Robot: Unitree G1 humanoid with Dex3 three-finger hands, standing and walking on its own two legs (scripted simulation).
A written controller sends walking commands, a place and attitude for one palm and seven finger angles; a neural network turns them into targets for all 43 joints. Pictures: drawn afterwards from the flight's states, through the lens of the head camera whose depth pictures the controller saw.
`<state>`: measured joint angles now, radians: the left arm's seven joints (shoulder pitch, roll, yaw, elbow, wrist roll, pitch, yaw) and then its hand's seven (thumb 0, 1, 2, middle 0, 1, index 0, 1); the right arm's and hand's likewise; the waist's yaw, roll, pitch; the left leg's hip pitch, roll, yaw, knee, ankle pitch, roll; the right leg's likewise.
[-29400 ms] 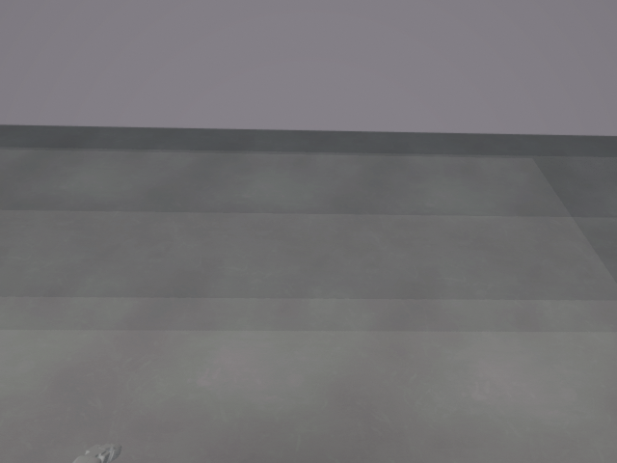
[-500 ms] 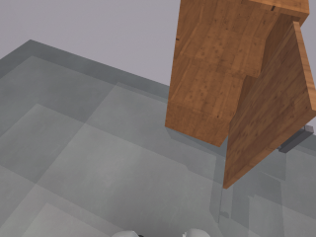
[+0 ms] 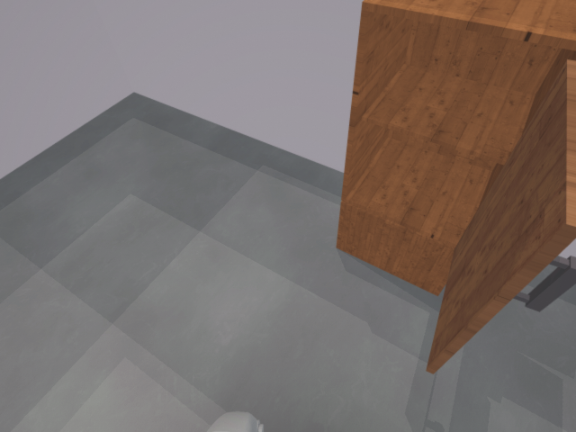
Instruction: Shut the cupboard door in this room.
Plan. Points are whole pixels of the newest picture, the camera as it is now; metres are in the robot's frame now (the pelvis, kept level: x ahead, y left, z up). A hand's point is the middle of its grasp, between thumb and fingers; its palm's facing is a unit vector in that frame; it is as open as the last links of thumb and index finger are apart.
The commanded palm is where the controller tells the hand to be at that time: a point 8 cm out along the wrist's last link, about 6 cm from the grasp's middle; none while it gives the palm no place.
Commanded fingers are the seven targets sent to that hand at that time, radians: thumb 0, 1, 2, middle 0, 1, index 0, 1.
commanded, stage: stand and wait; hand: left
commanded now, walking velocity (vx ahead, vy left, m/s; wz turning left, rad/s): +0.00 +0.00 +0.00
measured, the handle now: (538, 280) +0.34 -0.36 -0.02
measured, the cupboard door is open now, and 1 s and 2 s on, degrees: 96 96 96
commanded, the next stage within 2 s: turn or walk to find it in 0.32 s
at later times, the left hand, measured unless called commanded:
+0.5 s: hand out of the picture -0.03 +0.22 -0.18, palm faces +0.12 -0.97 -0.23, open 7.4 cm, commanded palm none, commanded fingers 0.00 0.90 0.90 -0.20 -0.30 -0.20 -0.30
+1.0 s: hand out of the picture -0.01 +0.29 -0.17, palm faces +0.26 -0.93 -0.25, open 7.4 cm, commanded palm none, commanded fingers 0.00 0.90 0.90 -0.20 -0.30 -0.20 -0.30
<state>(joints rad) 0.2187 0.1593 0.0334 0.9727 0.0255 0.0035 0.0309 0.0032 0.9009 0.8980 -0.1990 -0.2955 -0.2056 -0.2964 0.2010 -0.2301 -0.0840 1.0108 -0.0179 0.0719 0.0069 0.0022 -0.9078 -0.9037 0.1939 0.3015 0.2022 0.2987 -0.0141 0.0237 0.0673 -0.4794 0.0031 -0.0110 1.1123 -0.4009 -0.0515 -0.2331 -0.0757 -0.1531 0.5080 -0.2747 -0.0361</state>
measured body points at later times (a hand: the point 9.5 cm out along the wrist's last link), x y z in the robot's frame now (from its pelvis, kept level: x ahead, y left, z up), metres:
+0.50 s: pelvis -0.02 +0.03 -0.01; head +0.00 +0.03 +0.44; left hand -0.03 +0.27 -0.16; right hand +0.08 -0.19 -0.16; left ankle -0.05 +0.15 -0.74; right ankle -0.02 -0.09 -0.74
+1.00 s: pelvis -0.04 +0.06 +0.00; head +0.00 +0.09 +0.45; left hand -0.02 +0.33 -0.15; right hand +0.06 -0.17 -0.14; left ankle -0.05 +0.15 -0.74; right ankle -0.03 -0.09 -0.68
